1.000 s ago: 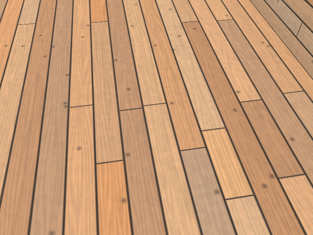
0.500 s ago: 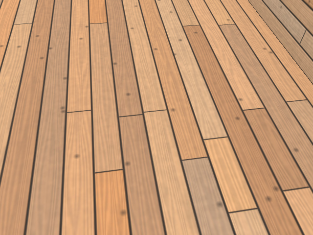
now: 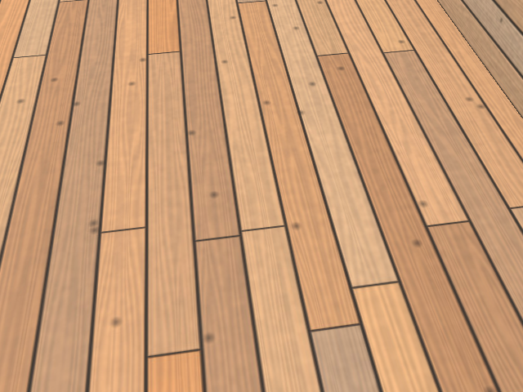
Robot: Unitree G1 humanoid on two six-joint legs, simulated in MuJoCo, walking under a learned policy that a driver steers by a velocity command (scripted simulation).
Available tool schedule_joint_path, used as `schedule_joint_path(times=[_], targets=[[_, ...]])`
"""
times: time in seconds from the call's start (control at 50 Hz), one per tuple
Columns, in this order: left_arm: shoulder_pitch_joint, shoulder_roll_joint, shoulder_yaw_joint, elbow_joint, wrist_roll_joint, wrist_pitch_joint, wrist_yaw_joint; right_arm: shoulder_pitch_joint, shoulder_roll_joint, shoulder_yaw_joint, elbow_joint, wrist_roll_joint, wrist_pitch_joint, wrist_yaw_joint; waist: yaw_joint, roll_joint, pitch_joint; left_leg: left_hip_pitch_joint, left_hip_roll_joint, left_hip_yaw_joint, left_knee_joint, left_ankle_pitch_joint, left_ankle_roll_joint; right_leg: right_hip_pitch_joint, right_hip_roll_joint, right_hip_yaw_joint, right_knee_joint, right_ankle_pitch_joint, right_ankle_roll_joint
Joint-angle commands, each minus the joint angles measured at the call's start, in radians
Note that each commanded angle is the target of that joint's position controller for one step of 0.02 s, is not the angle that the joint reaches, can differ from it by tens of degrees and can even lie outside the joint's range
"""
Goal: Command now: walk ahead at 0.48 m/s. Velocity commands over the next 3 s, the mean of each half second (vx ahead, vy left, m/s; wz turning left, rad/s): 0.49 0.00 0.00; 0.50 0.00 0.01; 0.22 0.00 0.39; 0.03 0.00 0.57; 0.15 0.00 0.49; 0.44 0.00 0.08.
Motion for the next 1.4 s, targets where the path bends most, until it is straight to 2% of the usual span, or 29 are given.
schedule_joint_path(times=[0.02,0.12,0.2,0.28,0.34,0.36,0.38,0.4,0.42,0.44,0.46,0.48,0.5,0.58,0.72,0.8,0.88,0.92,0.94,0.96,0.98,1.0,1.02,1.04,1.08,1.12,1.24,1.34,1.4], targets=[[-0.018,0.079,0.011,-0.034,0.004,-0.024,-0.002,0.078,-0.062,-0.023,-0.044,-0.007,0.010,-0.008,-0.034,-0.095,-0.042,-0.124,0.103,-0.045,-0.033,0.057,-0.006,0.060,-0.276,0.316,-0.319,-0.045,-0.178],[0.072,0.149,0.026,0.003,-0.001,-0.024,0.030,-0.113,-0.072,-0.025,-0.122,-0.028,0.019,-0.012,0.002,-0.064,0.021,-0.256,0.122,-0.019,-0.316,0.287,-0.062,0.059,-0.265,0.226,-0.372,-0.006,-0.180],[0.153,0.172,0.029,0.026,-0.016,-0.012,0.041,-0.263,-0.051,-0.014,-0.159,-0.019,0.008,0.003,0.059,-0.058,0.024,-0.201,0.070,0.032,-0.559,0.443,-0.073,0.110,-0.241,0.151,-0.354,0.033,-0.140],[0.225,0.178,0.033,0.060,-0.024,0.009,0.040,-0.354,-0.067,-0.011,-0.202,-0.008,0.001,0.026,0.083,-0.065,0.034,-0.221,0.051,0.023,-0.666,0.381,-0.050,0.260,-0.296,0.162,-0.281,0.048,-0.124],[0.212,0.196,0.040,0.059,-0.022,0.028,0.042,-0.302,-0.106,-0.024,-0.205,-0.005,-0.008,0.038,0.032,-0.097,-0.001,-0.121,0.020,0.045,-0.713,0.266,-0.006,0.330,-0.326,0.174,-0.179,0.187,-0.095],[0.193,0.191,0.037,0.054,-0.019,0.035,0.042,-0.200,-0.135,-0.042,-0.177,-0.007,-0.010,0.037,-0.028,-0.093,-0.059,0.019,-0.011,0.072,-0.740,0.250,0.018,0.321,-0.290,0.140,-0.050,0.349,-0.073],[0.199,0.155,0.023,0.043,-0.008,0.037,0.042,-0.024,-0.194,-0.069,-0.127,-0.010,-0.010,0.029,-0.096,-0.063,-0.182,0.271,0.012,0.048,-0.721,0.260,0.057,0.232,-0.230,0.092,0.174,0.383,-0.043],[0.279,0.061,-0.009,0.010,0.007,0.023,0.037,0.121,-0.306,-0.096,-0.101,-0.032,-0.006,0.023,-0.097,0.137,-0.354,0.662,0.264,-0.321,-0.724,0.214,0.187,-0.108,-0.107,0.020,0.568,0.085,0.023],[0.302,0.033,-0.020,0.023,-0.009,-0.001,0.033,0.160,-0.269,-0.087,-0.084,-0.025,0.000,0.030,-0.095,0.270,-0.426,0.785,0.362,-0.680,-0.898,0.051,0.276,-0.346,-0.002,0.105,0.781,-0.431,0.047],[0.225,0.150,0.009,0.011,-0.036,-0.019,0.029,0.096,-0.195,-0.062,-0.096,-0.020,-0.003,0.033,-0.099,0.165,-0.298,0.692,0.331,-0.596,-0.922,-0.016,0.229,-0.448,-0.068,0.179,0.874,-0.407,0.025],[0.152,0.163,0.012,-0.010,-0.048,-0.027,0.028,0.015,-0.158,-0.051,-0.118,-0.024,-0.004,0.030,-0.077,0.112,-0.196,0.563,0.293,-0.449,-0.933,0.036,0.194,-0.464,-0.122,0.155,0.862,-0.317,0.009],[0.119,0.152,0.013,-0.013,-0.037,-0.026,0.033,-0.054,-0.132,-0.042,-0.128,-0.029,-0.005,0.032,-0.048,0.050,-0.124,0.432,0.251,-0.342,-0.967,0.129,0.179,-0.429,-0.166,0.133,0.799,-0.234,0.013],[0.114,0.146,0.020,-0.011,-0.023,-0.016,0.037,-0.093,-0.105,-0.034,-0.133,-0.034,-0.009,0.034,-0.020,0.049,-0.087,0.344,0.214,-0.268,-0.999,0.197,0.163,-0.377,-0.198,0.137,0.732,-0.177,0.019],[0.117,0.087,0.014,-0.013,-0.011,0.021,0.040,-0.074,-0.124,-0.040,-0.106,-0.033,-0.019,0.033,0.020,0.037,-0.051,0.249,0.178,-0.139,-1.075,0.378,0.181,-0.331,-0.214,0.121,0.615,-0.071,0.054],[-0.124,0.056,0.003,-0.089,-0.008,0.010,0.026,0.030,-0.150,-0.046,-0.049,-0.020,-0.003,0.004,-0.045,0.027,0.012,0.277,0.130,-0.007,-1.115,0.380,0.146,-0.332,-0.171,0.069,0.205,0.239,0.077],[-0.225,0.062,-0.001,-0.129,-0.016,0.001,0.007,0.097,-0.157,-0.051,-0.006,-0.013,0.015,0.000,-0.069,0.025,0.043,0.407,0.182,-0.013,-1.075,0.400,0.144,-0.363,-0.153,0.072,0.105,0.210,0.054],[-0.186,0.106,0.014,-0.136,-0.019,-0.010,-0.010,0.075,-0.178,-0.062,0.001,-0.010,0.036,-0.009,-0.014,0.052,-0.003,0.508,0.219,-0.017,-0.952,0.643,0.115,-0.259,-0.115,0.050,0.061,0.070,0.004],[0.064,0.175,0.055,-0.058,-0.016,-0.009,0.000,0.050,-0.160,-0.054,-0.009,-0.017,0.047,-0.010,0.109,0.045,-0.159,0.425,0.142,0.042,-0.659,0.849,0.072,0.109,-0.069,0.010,0.046,0.087,-0.046],[0.248,0.247,0.075,-0.021,-0.004,-0.005,0.010,0.066,-0.128,-0.036,-0.035,-0.036,0.046,-0.012,0.160,-0.068,-0.307,0.201,0.077,0.083,-0.343,0.553,0.037,0.425,-0.255,0.227,0.080,0.101,-0.113],[0.290,0.291,0.083,0.002,-0.006,0.001,0.006,0.191,0.009,0.001,-0.033,-0.032,0.023,0.003,0.082,-0.328,-0.416,-0.198,-0.117,0.043,-0.020,-0.175,-0.024,0.726,-0.456,0.705,-0.041,-0.119,-0.271],[0.263,0.191,0.055,-0.011,-0.015,-0.001,0.007,0.119,-0.099,-0.022,-0.024,-0.002,0.000,0.007,0.127,-0.213,-0.362,-0.311,-0.076,-0.098,0.096,-0.245,-0.003,0.686,-0.442,0.740,-0.118,-0.233,-0.233],[0.180,0.155,0.044,-0.027,-0.011,-0.006,0.012,0.029,-0.148,-0.037,-0.054,0.027,-0.014,0.009,0.114,-0.172,-0.220,-0.366,-0.029,-0.088,0.104,-0.156,0.015,0.551,-0.421,0.585,-0.143,-0.192,-0.187],[0.102,0.132,0.036,-0.042,-0.005,-0.010,0.013,-0.014,-0.145,-0.038,-0.061,0.026,-0.016,0.002,0.078,-0.090,-0.148,-0.326,0.027,-0.062,0.058,-0.057,0.014,0.406,-0.390,0.469,-0.174,-0.103,-0.161],[0.045,0.102,0.028,-0.048,0.004,-0.016,0.012,-0.034,-0.137,-0.046,-0.060,0.011,-0.008,-0.006,0.051,-0.072,-0.082,-0.279,0.051,-0.057,0.005,-0.005,0.002,0.282,-0.361,0.374,-0.203,0.056,-0.148],[0.010,0.075,0.021,-0.036,0.024,-0.026,0.008,0.030,-0.094,-0.049,-0.040,0.002,0.024,-0.012,-0.007,-0.103,-0.072,-0.146,0.068,-0.066,-0.042,0.019,-0.017,0.157,-0.323,0.221,-0.221,0.355,-0.130],[0.001,0.100,0.027,-0.022,0.027,-0.031,0.016,0.040,-0.066,-0.048,-0.049,-0.001,0.048,-0.016,-0.034,-0.105,-0.057,-0.139,0.057,-0.049,-0.086,0.049,-0.040,0.104,-0.317,0.113,-0.227,0.566,-0.137],[-0.006,0.154,0.038,-0.016,0.016,0.008,0.071,-0.122,-0.044,-0.039,-0.144,-0.019,0.061,0.009,0.005,-0.098,-0.069,-0.117,0.040,0.044,-0.450,0.349,-0.064,0.140,-0.278,-0.074,-0.223,0.579,-0.115],[0.009,0.182,0.051,-0.008,-0.012,0.057,0.085,-0.183,-0.079,-0.054,-0.215,-0.023,0.075,0.041,0.016,-0.102,-0.068,-0.140,0.020,0.069,-0.563,0.243,-0.026,0.286,-0.346,-0.071,-0.105,0.544,-0.093],[-0.022,0.179,0.056,-0.032,-0.026,0.084,0.096,-0.063,-0.123,-0.081,-0.209,-0.021,0.069,0.051,-0.054,-0.076,-0.115,0.026,-0.055,0.121,-0.711,0.260,0.037,0.276,-0.304,-0.104,0.157,0.609,-0.029]])
Next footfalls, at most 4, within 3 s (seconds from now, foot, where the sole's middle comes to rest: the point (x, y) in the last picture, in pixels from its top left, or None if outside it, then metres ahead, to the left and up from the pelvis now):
0.38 left None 0.38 0.17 -0.77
0.92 right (298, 314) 0.69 -0.07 -0.77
1.42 left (218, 264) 0.85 0.16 -0.77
1.88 right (293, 253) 0.88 -0.06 -0.77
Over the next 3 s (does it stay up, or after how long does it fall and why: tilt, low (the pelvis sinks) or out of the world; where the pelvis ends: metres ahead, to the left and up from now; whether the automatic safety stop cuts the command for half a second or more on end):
stays up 1.01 0.24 0.00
